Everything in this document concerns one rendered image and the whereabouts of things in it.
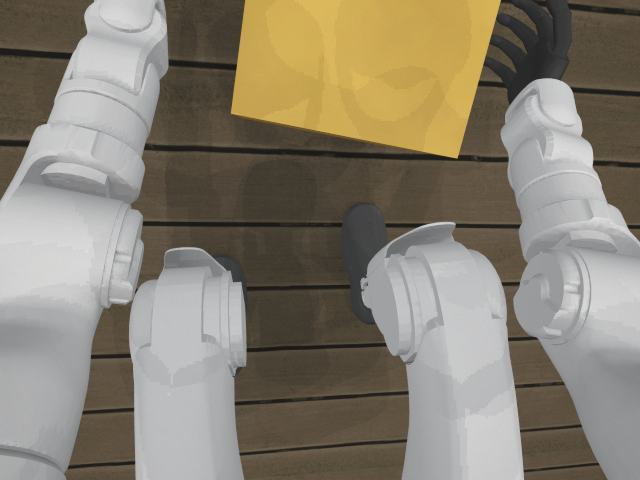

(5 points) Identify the carton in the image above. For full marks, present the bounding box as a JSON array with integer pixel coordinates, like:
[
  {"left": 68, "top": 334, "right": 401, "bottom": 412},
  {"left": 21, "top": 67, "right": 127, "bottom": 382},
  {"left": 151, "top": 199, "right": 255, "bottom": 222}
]
[{"left": 231, "top": 0, "right": 501, "bottom": 159}]

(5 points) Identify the robot right hand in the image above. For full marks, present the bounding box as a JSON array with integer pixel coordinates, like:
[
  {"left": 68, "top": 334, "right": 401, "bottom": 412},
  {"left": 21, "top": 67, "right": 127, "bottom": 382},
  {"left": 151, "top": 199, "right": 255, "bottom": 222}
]
[{"left": 483, "top": 0, "right": 572, "bottom": 105}]

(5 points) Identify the robot left forearm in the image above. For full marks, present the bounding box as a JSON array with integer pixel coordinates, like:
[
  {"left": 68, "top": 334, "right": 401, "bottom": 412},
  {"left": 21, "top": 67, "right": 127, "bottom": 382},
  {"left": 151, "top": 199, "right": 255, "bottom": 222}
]
[{"left": 0, "top": 0, "right": 169, "bottom": 218}]

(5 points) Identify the left robot upper arm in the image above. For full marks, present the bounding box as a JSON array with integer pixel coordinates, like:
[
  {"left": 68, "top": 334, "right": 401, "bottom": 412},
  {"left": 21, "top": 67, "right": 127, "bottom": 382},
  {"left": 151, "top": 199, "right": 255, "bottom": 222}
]
[{"left": 0, "top": 183, "right": 144, "bottom": 480}]

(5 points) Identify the right robot upper arm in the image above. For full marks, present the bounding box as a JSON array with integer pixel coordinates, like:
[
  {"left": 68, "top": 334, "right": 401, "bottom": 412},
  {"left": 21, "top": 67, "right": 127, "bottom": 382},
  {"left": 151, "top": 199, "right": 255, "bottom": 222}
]
[{"left": 513, "top": 245, "right": 640, "bottom": 480}]

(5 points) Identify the left robot thigh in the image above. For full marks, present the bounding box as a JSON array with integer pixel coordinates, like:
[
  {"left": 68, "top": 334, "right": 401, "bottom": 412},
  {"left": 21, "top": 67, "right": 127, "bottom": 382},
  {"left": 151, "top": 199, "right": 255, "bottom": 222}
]
[{"left": 133, "top": 266, "right": 246, "bottom": 480}]

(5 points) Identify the robot left foot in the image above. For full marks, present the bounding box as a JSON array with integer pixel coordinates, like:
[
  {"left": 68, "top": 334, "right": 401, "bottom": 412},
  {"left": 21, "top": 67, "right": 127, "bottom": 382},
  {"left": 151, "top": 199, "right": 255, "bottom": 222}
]
[{"left": 212, "top": 255, "right": 248, "bottom": 377}]

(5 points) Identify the robot right forearm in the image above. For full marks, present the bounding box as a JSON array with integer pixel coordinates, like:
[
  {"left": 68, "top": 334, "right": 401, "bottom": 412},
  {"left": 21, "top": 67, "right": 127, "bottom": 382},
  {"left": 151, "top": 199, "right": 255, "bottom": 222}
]
[{"left": 501, "top": 78, "right": 640, "bottom": 263}]

